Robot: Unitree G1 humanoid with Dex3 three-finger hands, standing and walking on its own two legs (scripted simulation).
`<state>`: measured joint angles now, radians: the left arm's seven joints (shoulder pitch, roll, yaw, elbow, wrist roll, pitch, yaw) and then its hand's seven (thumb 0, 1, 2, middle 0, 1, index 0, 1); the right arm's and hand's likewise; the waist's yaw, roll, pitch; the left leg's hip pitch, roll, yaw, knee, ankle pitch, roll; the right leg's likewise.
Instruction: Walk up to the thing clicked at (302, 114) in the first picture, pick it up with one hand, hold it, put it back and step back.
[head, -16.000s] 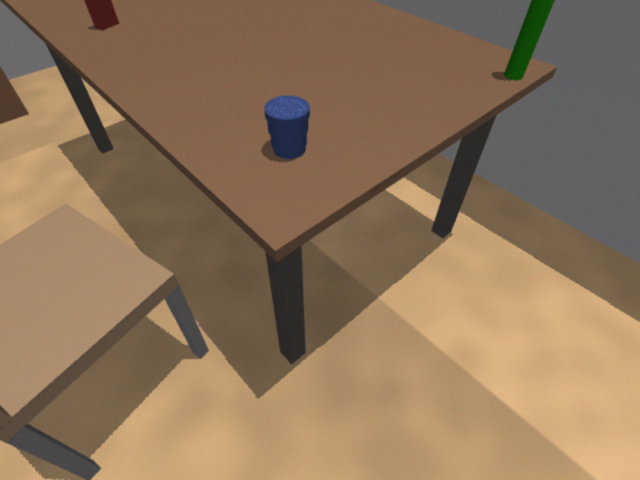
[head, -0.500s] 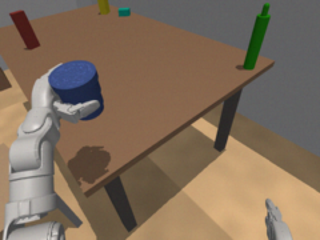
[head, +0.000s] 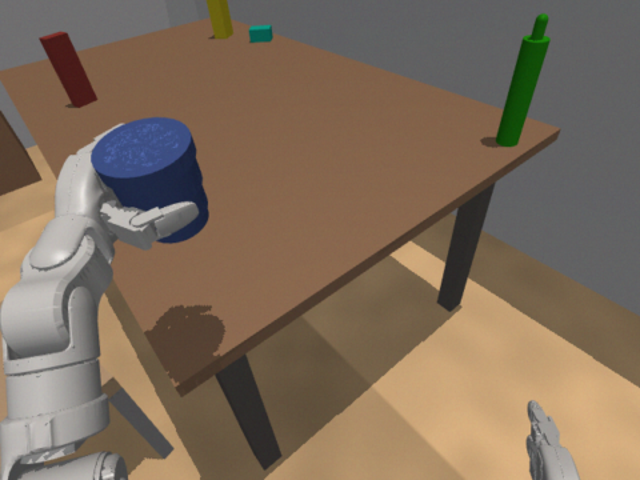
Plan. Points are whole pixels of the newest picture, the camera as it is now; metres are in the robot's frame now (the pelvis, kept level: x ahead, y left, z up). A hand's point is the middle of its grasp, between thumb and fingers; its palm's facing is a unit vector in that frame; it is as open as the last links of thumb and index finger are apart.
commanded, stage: hold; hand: left
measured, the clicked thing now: (161, 186) +0.35 +0.17 +0.25
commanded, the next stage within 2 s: none
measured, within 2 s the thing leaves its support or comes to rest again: neither
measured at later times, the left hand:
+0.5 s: hand (153, 184) +0.33 +0.17 +0.27, palm faces +0.09 -1.00 +0.02, open 11.3 cm
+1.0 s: hand (142, 179) +0.33 +0.17 +0.28, palm faces +0.09 -1.00 +0.01, open 11.3 cm
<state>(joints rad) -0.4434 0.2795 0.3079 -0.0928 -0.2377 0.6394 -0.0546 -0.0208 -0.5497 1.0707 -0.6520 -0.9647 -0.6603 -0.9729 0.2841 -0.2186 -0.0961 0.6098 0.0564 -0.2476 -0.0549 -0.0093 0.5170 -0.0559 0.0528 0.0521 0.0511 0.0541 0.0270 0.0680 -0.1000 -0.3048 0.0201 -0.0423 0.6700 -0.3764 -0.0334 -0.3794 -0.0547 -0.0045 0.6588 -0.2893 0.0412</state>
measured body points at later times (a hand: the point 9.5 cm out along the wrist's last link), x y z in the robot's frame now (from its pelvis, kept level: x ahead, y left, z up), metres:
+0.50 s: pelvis -0.01 +0.00 +0.00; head -0.05 -0.03 +0.45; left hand +0.32 +0.22 +0.27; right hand +0.16 -0.26 -0.07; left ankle -0.01 +0.14 -0.72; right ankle +0.03 -0.15 -0.72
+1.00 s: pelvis -0.02 +0.00 +0.00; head -0.06 -0.03 +0.45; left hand +0.32 +0.23 +0.28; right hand +0.15 -0.26 -0.06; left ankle -0.01 +0.14 -0.72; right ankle +0.03 -0.15 -0.72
